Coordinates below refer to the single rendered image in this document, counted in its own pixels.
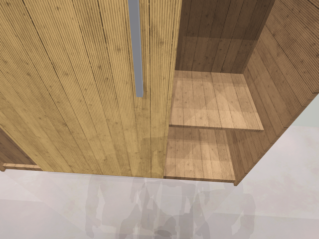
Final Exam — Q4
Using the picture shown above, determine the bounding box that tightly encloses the wardrobe door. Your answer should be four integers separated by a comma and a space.
0, 0, 182, 178
0, 128, 37, 165

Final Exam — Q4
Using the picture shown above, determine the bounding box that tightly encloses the handle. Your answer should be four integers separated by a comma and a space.
128, 0, 144, 97

